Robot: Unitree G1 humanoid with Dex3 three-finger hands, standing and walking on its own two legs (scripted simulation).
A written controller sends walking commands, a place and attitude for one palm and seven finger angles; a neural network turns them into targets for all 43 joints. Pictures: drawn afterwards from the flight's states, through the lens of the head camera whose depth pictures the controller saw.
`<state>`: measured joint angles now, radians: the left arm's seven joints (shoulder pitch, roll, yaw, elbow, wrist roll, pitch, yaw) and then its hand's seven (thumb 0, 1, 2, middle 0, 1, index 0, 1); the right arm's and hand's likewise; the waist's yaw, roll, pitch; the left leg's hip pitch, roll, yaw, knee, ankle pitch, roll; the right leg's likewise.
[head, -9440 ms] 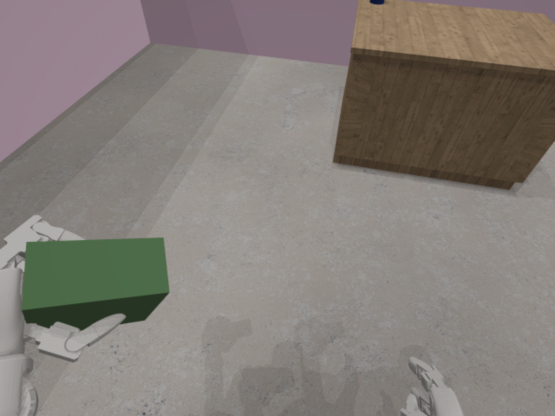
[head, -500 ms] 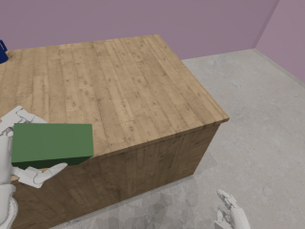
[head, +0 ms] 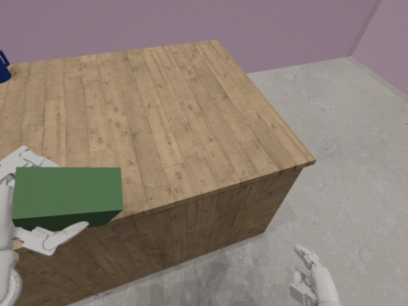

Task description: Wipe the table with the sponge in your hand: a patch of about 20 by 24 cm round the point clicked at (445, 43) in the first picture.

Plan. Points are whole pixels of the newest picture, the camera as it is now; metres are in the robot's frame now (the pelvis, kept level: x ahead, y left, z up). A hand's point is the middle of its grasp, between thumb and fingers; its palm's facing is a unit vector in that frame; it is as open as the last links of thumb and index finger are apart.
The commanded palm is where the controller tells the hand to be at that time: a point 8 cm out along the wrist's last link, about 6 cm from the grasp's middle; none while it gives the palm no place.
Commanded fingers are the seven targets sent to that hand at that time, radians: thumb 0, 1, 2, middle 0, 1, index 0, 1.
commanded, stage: look again from close up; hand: left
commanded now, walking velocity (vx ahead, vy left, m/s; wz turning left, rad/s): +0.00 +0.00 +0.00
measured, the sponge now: (83, 201) +0.23 +0.22 +0.13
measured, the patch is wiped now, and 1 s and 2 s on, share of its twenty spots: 0.00 0.00 0.00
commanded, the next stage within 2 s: shuffle to correct the standing spot in 0.26 s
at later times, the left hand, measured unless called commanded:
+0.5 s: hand (66, 202) +0.22 +0.23 +0.15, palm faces +0.38 -0.84 -0.38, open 10.2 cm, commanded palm +0.16 +0.26 +0.17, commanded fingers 0.00 0.10 1.30 -1.20 -1.60 -1.20 -1.60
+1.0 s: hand (61, 182) +0.25 +0.25 +0.15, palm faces +0.39 -0.82 -0.41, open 10.2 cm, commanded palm +0.20 +0.28 +0.17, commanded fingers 0.00 0.10 1.30 -1.20 -1.60 -1.20 -1.60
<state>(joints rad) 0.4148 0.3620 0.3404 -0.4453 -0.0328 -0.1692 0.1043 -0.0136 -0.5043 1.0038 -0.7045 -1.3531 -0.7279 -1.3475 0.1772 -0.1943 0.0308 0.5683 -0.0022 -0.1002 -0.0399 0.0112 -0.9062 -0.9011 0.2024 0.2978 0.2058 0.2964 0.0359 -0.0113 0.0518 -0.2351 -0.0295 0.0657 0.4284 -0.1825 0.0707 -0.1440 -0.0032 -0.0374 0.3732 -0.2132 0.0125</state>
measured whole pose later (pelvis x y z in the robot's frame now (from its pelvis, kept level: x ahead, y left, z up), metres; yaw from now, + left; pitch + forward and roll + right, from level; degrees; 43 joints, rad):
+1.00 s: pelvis +0.04 +0.00 -0.02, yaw +1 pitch -1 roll +0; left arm 0.46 0.38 0.38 -0.49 -0.04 -0.22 0.10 -0.01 -0.50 1.01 -0.70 -1.35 -0.73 -1.35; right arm 0.20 -0.19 0.00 0.61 0.01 -0.08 -0.02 0.01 -0.91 -0.90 0.20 0.30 0.21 0.30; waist 0.02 -0.03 0.05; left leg -0.26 -0.06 0.07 0.61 -0.35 0.09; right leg -0.23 -0.04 -0.03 0.70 -0.40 0.00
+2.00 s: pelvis +0.09 +0.04 +0.00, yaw +0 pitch -2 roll -1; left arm 0.43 0.37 0.35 -0.51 -0.04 -0.15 0.10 -0.01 -0.50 1.01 -0.70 -1.35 -0.73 -1.35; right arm 0.18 -0.14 0.05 0.59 0.00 -0.13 -0.04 0.01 -0.90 -0.90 0.20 0.30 0.21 0.30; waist 0.03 -0.03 0.08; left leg -0.22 0.07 0.04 0.45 -0.20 -0.03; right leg -0.20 -0.02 -0.06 0.40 -0.16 0.01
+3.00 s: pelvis +0.11 +0.07 +0.00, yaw -1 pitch +0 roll -1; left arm 0.42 0.37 0.37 -0.49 -0.03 -0.22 0.09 -0.01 -0.50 1.01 -0.70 -1.35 -0.73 -1.35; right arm 0.17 -0.19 0.01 0.58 0.00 -0.16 -0.03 0.01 -0.91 -0.90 0.20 0.30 0.21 0.30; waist 0.04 -0.04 0.08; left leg -0.23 0.03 0.07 0.47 -0.24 0.01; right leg -0.20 -0.05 -0.02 0.39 -0.18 0.05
